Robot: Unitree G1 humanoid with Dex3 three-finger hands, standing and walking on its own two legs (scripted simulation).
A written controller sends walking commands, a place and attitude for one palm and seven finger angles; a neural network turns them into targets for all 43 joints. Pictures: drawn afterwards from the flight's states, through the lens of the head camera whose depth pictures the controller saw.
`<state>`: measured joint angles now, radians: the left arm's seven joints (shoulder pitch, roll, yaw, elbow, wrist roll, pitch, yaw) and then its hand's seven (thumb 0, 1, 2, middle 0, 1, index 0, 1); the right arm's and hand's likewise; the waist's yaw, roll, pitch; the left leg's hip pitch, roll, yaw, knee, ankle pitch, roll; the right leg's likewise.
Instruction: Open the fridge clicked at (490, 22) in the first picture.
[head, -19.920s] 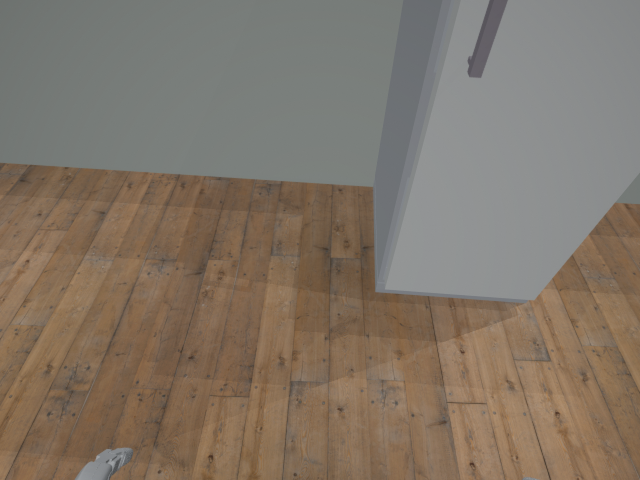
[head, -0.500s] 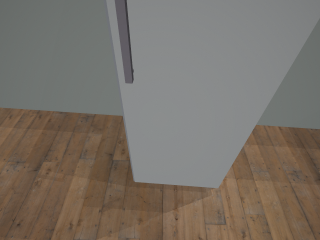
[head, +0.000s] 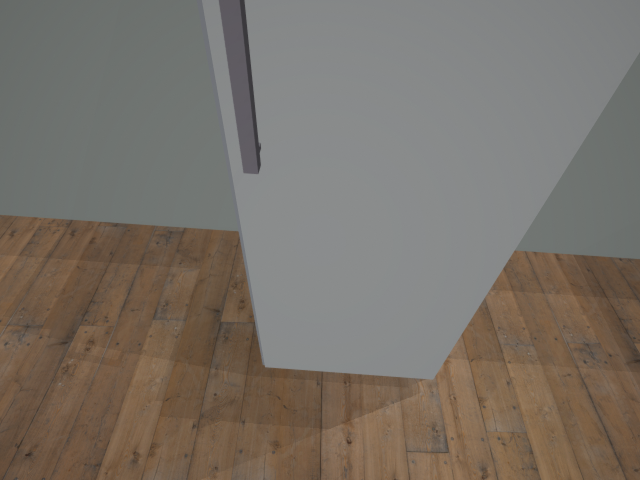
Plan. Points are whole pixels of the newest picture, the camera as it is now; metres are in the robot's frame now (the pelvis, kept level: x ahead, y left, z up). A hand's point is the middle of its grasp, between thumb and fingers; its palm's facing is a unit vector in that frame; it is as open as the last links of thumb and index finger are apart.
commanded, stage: look again from close up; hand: left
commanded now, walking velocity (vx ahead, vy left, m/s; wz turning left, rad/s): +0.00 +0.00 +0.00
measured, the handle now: (243, 61) +0.52 +0.13 +0.27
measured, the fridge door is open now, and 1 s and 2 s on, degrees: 0 0 0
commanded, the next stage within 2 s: shuffle to correct the standing spot in 0.14 s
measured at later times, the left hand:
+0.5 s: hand out of the picture +0.00 +0.17 -0.18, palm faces -0.02 -0.98 -0.18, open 7.4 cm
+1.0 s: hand out of the picture +0.06 +0.15 -0.18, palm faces +0.06 -0.98 -0.18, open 7.4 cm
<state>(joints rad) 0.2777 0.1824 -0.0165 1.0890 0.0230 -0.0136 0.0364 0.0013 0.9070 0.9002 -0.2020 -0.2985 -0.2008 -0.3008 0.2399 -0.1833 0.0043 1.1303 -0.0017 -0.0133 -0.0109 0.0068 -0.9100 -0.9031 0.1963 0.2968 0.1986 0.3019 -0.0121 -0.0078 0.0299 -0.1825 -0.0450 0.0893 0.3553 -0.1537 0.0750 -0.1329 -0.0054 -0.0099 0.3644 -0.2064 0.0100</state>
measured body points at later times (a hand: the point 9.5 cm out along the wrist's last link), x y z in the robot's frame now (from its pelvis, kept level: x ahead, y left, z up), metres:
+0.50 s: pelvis +0.03 +0.00 -0.01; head +0.03 +0.01 +0.44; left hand +0.00 +0.23 -0.17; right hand +0.02 -0.23 -0.16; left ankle +0.03 +0.06 -0.75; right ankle -0.01 -0.13 -0.74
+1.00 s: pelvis +0.07 -0.01 +0.00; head +0.10 +0.00 +0.45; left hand +0.06 +0.20 -0.17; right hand +0.09 -0.25 -0.15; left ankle +0.04 +0.07 -0.72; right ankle +0.00 -0.12 -0.74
